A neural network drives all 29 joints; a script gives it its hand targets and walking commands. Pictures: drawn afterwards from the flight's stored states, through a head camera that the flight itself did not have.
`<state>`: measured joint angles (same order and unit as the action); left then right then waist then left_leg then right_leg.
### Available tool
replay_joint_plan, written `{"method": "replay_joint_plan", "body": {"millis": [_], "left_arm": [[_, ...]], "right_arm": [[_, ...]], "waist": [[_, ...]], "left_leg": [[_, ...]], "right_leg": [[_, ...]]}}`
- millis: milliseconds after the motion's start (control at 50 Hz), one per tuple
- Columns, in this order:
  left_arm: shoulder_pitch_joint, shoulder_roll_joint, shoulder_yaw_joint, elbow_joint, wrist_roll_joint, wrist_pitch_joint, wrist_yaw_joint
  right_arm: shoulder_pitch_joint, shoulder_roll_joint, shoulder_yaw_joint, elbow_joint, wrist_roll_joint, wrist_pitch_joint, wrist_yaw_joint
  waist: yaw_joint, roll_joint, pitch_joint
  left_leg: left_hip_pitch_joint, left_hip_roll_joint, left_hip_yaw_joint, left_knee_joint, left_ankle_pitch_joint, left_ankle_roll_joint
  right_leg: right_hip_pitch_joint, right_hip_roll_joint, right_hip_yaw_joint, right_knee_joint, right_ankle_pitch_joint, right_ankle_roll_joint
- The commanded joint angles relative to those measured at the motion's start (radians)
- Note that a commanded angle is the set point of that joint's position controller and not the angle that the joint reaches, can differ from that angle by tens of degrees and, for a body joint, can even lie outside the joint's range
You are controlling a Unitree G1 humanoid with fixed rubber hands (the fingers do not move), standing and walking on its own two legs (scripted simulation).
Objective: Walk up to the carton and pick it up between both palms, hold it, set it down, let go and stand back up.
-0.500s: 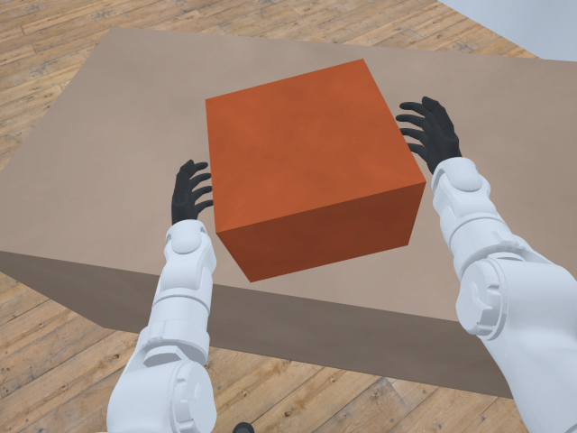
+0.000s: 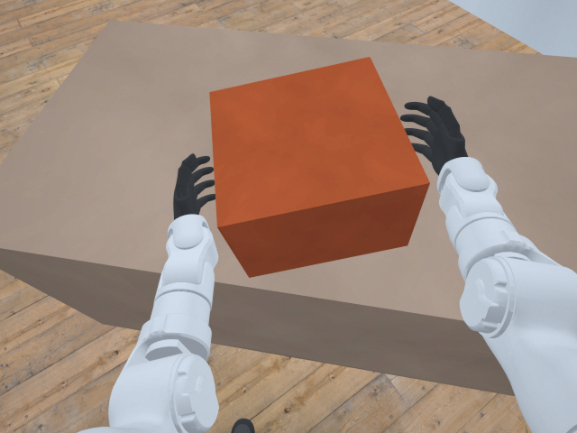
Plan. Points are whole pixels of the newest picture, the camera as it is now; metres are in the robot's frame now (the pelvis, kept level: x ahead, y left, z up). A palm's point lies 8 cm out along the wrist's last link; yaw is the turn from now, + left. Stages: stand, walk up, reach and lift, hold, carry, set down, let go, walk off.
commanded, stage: set down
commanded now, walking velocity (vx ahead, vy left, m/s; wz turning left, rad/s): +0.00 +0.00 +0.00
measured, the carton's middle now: (308, 168) +0.51 +0.05 -0.02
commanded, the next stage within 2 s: none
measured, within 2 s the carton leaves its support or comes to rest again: rests again in 0.22 s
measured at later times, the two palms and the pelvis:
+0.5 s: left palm (197, 209) +0.38 +0.20 +0.03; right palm (448, 166) +0.49 -0.16 +0.06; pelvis +0.00 +0.00 +0.00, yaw -1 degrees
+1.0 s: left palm (197, 208) +0.38 +0.20 +0.03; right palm (448, 170) +0.48 -0.16 +0.05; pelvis +0.00 +0.01 +0.00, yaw -1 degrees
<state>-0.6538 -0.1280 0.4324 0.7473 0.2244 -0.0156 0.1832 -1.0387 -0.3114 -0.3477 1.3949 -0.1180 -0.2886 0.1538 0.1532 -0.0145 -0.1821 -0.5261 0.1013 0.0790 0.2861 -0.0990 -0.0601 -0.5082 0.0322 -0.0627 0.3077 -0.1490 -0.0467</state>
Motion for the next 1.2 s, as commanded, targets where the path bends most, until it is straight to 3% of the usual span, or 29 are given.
{"method": "replay_joint_plan", "body": {"millis": [0,100,120,180,200,240,260,300,320,380,440,460,520,540,560,580,620,640,700,820,860,880,900,920,980,1020,1100,1120,1180], "left_arm": [[-0.510,-0.297,-0.233,-0.107,0.006,-0.065,-0.103],[-0.480,-0.290,-0.224,-0.066,0.014,-0.072,-0.107],[-0.494,-0.273,-0.222,-0.072,0.008,-0.073,-0.111],[-0.496,-0.296,-0.236,-0.078,-0.002,-0.088,-0.111],[-0.478,-0.294,-0.227,-0.062,0.004,-0.094,-0.109],[-0.469,-0.292,-0.229,-0.053,0.011,-0.098,-0.112],[-0.464,-0.296,-0.220,-0.044,0.013,-0.102,-0.108],[-0.458,-0.299,-0.222,-0.036,0.011,-0.110,-0.113],[-0.461,-0.284,-0.220,-0.022,0.011,-0.110,-0.114],[-0.447,-0.289,-0.209,-0.001,0.007,-0.116,-0.120],[-0.439,-0.296,-0.211,-0.013,0.015,-0.120,-0.118],[-0.437,-0.292,-0.201,-0.015,0.023,-0.117,-0.115],[-0.427,-0.290,-0.199,0.000,0.020,-0.118,-0.116],[-0.426,-0.275,-0.180,0.000,0.026,-0.119,-0.115],[-0.417,-0.271,-0.188,-0.003,0.025,-0.120,-0.114],[-0.418,-0.267,-0.185,-0.006,0.028,-0.119,-0.113],[-0.430,-0.277,-0.194,-0.006,0.023,-0.123,-0.113],[-0.417,-0.276,-0.183,-0.002,0.022,-0.130,-0.111],[-0.408,-0.267,-0.189,0.012,0.013,-0.131,-0.114],[-0.383,-0.261,-0.181,0.038,0.019,-0.132,-0.113],[-0.384,-0.279,-0.195,0.024,0.011,-0.132,-0.106],[-0.368,-0.268,-0.198,0.007,0.010,-0.133,-0.100],[-0.380,-0.268,-0.201,0.011,0.008,-0.127,-0.102],[-0.367,-0.262,-0.180,0.012,0.016,-0.130,-0.101],[-0.352,-0.254,-0.172,0.037,0.016,-0.130,-0.101],[-0.361,-0.236,-0.183,0.038,0.011,-0.129,-0.100],[-0.337,-0.230,-0.163,0.049,0.021,-0.135,-0.095],[-0.351,-0.194,-0.178,0.030,0.008,-0.138,-0.090],[-0.321,-0.108,-0.171,0.044,-0.014,-0.141,-0.056]], "right_arm": [[-0.399,0.316,0.117,-0.042,-0.041,-0.018,0.118],[-0.403,0.304,0.129,-0.025,-0.034,-0.024,0.115],[-0.396,0.308,0.130,-0.037,-0.033,-0.023,0.113],[-0.407,0.298,0.129,-0.065,-0.048,-0.040,0.111],[-0.412,0.306,0.118,-0.068,-0.047,-0.049,0.110],[-0.401,0.305,0.125,-0.056,-0.053,-0.052,0.108],[-0.399,0.295,0.136,-0.048,-0.043,-0.052,0.110],[-0.401,0.313,0.140,-0.036,-0.043,-0.059,0.109],[-0.396,0.299,0.148,-0.040,-0.031,-0.060,0.107],[-0.396,0.296,0.151,-0.040,-0.038,-0.065,0.106],[-0.365,0.310,0.134,-0.023,-0.044,-0.063,0.111],[-0.373,0.300,0.132,-0.035,-0.042,-0.061,0.115],[-0.375,0.303,0.128,-0.048,-0.061,-0.063,0.110],[-0.380,0.293,0.134,-0.051,-0.056,-0.061,0.113],[-0.366,0.279,0.124,-0.032,-0.055,-0.057,0.112],[-0.364,0.281,0.148,-0.032,-0.040,-0.059,0.113],[-0.370,0.288,0.132,-0.047,-0.050,-0.068,0.111],[-0.380,0.294,0.147,-0.043,-0.040,-0.069,0.115],[-0.372,0.268,0.131,-0.042,-0.048,-0.076,0.113],[-0.351,0.272,0.168,-0.032,-0.030,-0.069,0.115],[-0.330,0.242,0.146,-0.007,-0.030,-0.067,0.121],[-0.327,0.234,0.142,-0.007,-0.022,-0.068,0.121],[-0.343,0.226,0.132,-0.015,-0.038,-0.068,0.118],[-0.328,0.244,0.136,-0.017,-0.034,-0.067,0.116],[-0.318,0.233,0.154,-0.014,-0.028,-0.060,0.116],[-0.314,0.205,0.140,-0.011,-0.030,-0.060,0.114],[-0.316,0.212,0.155,-0.010,-0.021,-0.062,0.110],[-0.321,0.169,0.144,-0.011,-0.012,-0.065,0.108],[-0.316,0.053,0.189,0.004,0.047,-0.068,0.083]], "waist": [[0.002,-0.105,-0.509],[0.023,-0.087,-0.483],[0.014,-0.117,-0.489],[0.000,-0.126,-0.516],[0.015,-0.099,-0.516],[0.012,-0.114,-0.513],[0.026,-0.106,-0.498],[0.012,-0.134,-0.497],[0.021,-0.122,-0.489],[0.022,-0.168,-0.496],[0.016,-0.137,-0.466],[0.036,-0.110,-0.465],[0.025,-0.153,-0.477],[0.042,-0.138,-0.473],[0.030,-0.127,-0.473],[0.040,-0.134,-0.468],[0.020,-0.131,-0.488],[0.046,-0.127,-0.484],[0.029,-0.143,-0.469],[0.057,-0.156,-0.453],[0.041,-0.113,-0.437],[0.042,-0.112,-0.456],[0.022,-0.131,-0.444],[0.047,-0.121,-0.439],[0.050,-0.140,-0.426],[0.033,-0.130,-0.442],[0.055,-0.124,-0.438],[0.038,-0.121,-0.433],[0.052,-0.121,-0.447]], "left_leg": [[0.267,-0.059,0.028,0.081,0.352,0.060],[0.262,-0.060,0.027,0.083,0.369,0.065],[0.252,-0.064,0.030,0.082,0.344,0.069],[0.243,-0.057,0.018,0.085,0.356,0.065],[0.253,-0.061,0.030,0.089,0.383,0.059],[0.247,-0.060,0.035,0.092,0.365,0.066],[0.226,-0.057,0.029,0.085,0.363,0.068],[0.206,-0.058,0.030,0.091,0.370,0.070],[0.210,-0.057,0.034,0.082,0.355,0.074],[0.165,-0.057,0.035,0.075,0.322,0.084],[0.188,-0.057,0.036,0.077,0.334,0.079],[0.205,-0.055,0.043,0.073,0.324,0.079],[0.180,-0.059,0.046,0.079,0.309,0.081],[0.169,-0.062,0.045,0.077,0.316,0.087],[0.167,-0.064,0.050,0.075,0.306,0.084],[0.155,-0.059,0.041,0.078,0.321,0.084],[0.179,-0.061,0.043,0.087,0.340,0.080],[0.171,-0.060,0.046,0.086,0.340,0.081],[0.150,-0.059,0.046,0.082,0.323,0.083],[0.151,-0.065,0.054,0.086,0.314,0.091],[0.183,-0.054,0.041,0.084,0.334,0.075],[0.212,-0.056,0.040,0.097,0.365,0.070],[0.207,-0.056,0.043,0.101,0.357,0.072],[0.202,-0.060,0.046,0.099,0.357,0.074],[0.167,-0.062,0.048,0.090,0.315,0.080],[0.169,-0.063,0.050,0.091,0.318,0.076],[0.151,-0.068,0.052,0.103,0.318,0.084],[0.167,-0.071,0.054,0.098,0.327,0.079],[0.187,-0.060,0.046,0.114,0.387,0.065]], "right_leg": [[0.259,-0.006,-0.001,0.045,0.398,0.052],[0.241,-0.005,0.005,0.036,0.397,0.052],[0.250,-0.006,0.008,0.041,0.399,0.056],[0.254,-0.006,0.000,0.041,0.407,0.053],[0.246,-0.002,0.000,0.037,0.408,0.054],[0.241,-0.008,-0.002,0.042,0.419,0.053],[0.248,-0.004,0.006,0.038,0.415,0.056],[0.264,-0.007,0.002,0.051,0.458,0.057],[0.264,-0.013,0.010,0.054,0.446,0.059],[0.290,-0.011,0.010,0.058,0.466,0.063],[0.254,-0.013,0.006,0.039,0.402,0.057],[0.234,-0.008,0.003,0.040,0.368,0.054],[0.243,-0.007,0.004,0.039,0.384,0.059],[0.244,-0.011,0.013,0.038,0.389,0.058],[0.247,-0.012,0.016,0.041,0.381,0.057],[0.254,-0.013,0.017,0.046,0.405,0.060],[0.239,-0.004,0.005,0.051,0.405,0.053],[0.238,-0.005,0.014,0.048,0.395,0.055],[0.243,-0.009,0.010,0.044,0.399,0.057],[0.233,-0.005,0.020,0.042,0.365,0.055],[0.189,0.003,0.005,0.029,0.299,0.043],[0.166,0.014,0.006,0.020,0.294,0.039],[0.161,0.011,0.001,0.021,0.302,0.042],[0.175,0.007,0.012,0.020,0.306,0.040],[0.191,0.003,0.016,0.031,0.297,0.046],[0.185,0.011,0.013,0.030,0.307,0.045],[0.206,0.002,0.024,0.039,0.328,0.044],[0.186,0.007,0.021,0.033,0.324,0.046],[0.181,0.018,0.023,0.036,0.325,0.042]]}}
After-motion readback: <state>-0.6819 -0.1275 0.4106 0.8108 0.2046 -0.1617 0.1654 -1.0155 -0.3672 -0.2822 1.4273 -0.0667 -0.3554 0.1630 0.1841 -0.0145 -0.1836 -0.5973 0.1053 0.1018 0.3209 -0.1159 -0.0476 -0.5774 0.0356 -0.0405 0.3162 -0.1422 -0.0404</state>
